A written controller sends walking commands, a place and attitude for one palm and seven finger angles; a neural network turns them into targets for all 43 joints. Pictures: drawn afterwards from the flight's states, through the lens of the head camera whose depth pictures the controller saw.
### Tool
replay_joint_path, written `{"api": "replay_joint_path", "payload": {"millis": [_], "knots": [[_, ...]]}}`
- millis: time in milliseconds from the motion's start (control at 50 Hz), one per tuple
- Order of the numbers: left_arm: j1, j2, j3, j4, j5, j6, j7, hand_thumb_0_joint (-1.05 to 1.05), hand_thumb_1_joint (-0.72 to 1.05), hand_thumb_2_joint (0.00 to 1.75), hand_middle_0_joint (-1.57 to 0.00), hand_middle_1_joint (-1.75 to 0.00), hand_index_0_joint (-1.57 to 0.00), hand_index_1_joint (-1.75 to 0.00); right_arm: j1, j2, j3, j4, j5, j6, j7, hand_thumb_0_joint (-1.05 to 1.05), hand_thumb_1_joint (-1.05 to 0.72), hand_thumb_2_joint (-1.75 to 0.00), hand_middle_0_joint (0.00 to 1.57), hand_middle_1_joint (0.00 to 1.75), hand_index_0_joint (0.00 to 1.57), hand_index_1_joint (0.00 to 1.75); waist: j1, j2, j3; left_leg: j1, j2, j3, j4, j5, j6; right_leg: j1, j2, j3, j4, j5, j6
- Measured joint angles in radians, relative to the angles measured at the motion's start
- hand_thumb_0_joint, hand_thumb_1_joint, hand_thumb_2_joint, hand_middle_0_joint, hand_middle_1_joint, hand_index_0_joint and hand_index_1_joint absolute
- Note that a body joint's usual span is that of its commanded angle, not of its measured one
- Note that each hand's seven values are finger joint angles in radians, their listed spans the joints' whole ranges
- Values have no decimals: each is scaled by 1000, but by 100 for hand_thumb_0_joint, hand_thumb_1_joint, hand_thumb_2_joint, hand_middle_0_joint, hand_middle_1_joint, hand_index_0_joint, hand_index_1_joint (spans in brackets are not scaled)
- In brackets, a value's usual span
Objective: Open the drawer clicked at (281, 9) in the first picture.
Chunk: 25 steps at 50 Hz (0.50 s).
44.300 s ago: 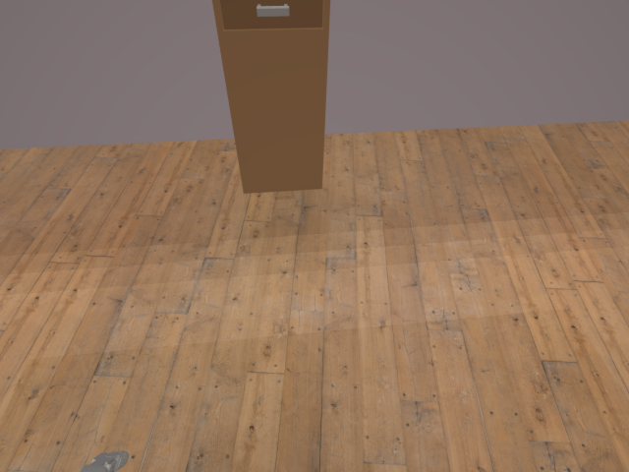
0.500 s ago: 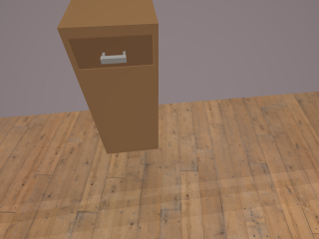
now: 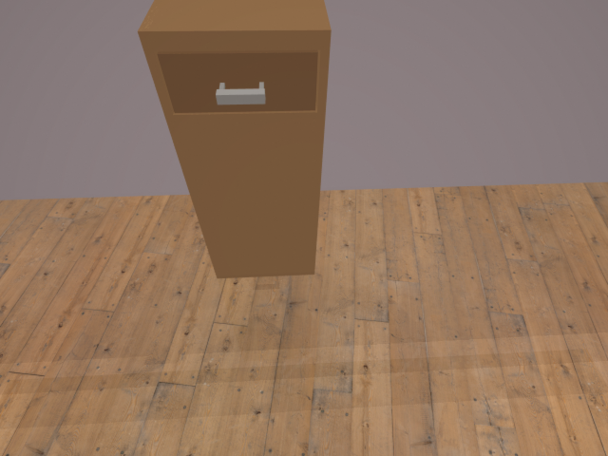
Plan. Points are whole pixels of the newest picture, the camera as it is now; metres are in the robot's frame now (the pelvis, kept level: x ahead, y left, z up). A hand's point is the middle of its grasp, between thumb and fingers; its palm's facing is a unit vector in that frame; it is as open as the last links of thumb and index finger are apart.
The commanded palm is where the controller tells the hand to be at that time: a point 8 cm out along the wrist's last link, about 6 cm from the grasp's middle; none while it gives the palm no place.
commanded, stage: take the last steps up to it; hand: left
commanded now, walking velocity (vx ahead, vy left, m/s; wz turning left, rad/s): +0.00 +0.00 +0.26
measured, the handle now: (241, 91) +0.80 +0.18 +0.04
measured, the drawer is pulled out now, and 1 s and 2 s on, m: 0.00 0.00 0.00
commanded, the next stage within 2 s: come to a stop and stand still in 0.94 s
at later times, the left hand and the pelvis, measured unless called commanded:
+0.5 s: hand out of the picture +0.00 +0.15 -0.17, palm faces +0.15 -0.96 -0.22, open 7.3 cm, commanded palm none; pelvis +0.05 -0.03 +0.00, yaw +6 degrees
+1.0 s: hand (205, 400) +0.23 +0.18 -0.18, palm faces +0.12 -0.98 -0.15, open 7.3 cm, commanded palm none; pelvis +0.23 +0.00 +0.00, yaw +4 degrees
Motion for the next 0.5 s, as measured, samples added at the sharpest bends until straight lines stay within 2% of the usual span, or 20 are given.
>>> {"api": "replay_joint_path", "payload": {"millis": [100,160,220,300,360,400,440,500], "knots": [[33,-23,6,6,2,9,1,0,91,90,-20,-30,-21,-30,13,44,-2,-1,-4,4,2,1,-90,-90,20,30,20,30,7,-2,15,-30,-10,-17,65,-26,7,-17,-11,-18,54,-27,5],[64,-30,10,26,5,12,-5,0,91,90,-20,-30,-20,-30,33,58,-9,8,-15,1,-4,1,-92,-90,20,30,20,30,10,-13,2,-31,-17,-18,66,-33,14,-21,-18,-17,68,-49,12],[97,-32,12,46,11,11,-15,0,91,90,-20,-30,-20,-30,63,69,-15,14,-20,-8,-5,1,-92,-90,20,30,20,30,11,-28,-23,-30,-26,-15,38,-26,20,-46,-10,17,99,-123,11],[115,-43,11,55,16,4,-25,0,91,90,-20,-30,-20,-30,109,73,-25,14,-21,-31,-13,1,-92,-90,20,30,20,30,-4,-23,-32,-30,-31,-35,-9,-4,24,-117,15,76,204,-167,2],[126,-57,14,46,16,-14,-34,0,91,90,-20,-30,-20,-30,151,67,-31,24,-18,-34,-19,1,-91,-90,20,30,20,30,-10,0,-36,-26,-25,-60,-14,-8,11,-116,26,88,139,-135,1],[143,-59,21,33,20,-32,-33,0,91,90,-20,-30,-20,-30,175,69,-34,33,-13,-25,-21,1,-91,-90,20,30,20,30,-3,-4,-43,-54,-21,-53,72,-101,7,-90,23,87,61,-49,-9],[158,-65,26,31,20,-40,-22,0,91,90,-20,-30,-20,-30,186,70,-38,48,-13,-13,-14,1,-91,-90,20,30,20,30,5,-3,-45,-114,2,-19,256,-207,5,-60,29,64,52,-22,-30],[193,-79,29,44,16,-50,-14,0,91,90,-20,-30,-20,-30,174,66,-48,57,-15,-9,-4,1,-91,-90,20,30,20,30,15,-10,-50,-205,44,30,461,-193,-10,9,35,48,-15,-33,-43]]}}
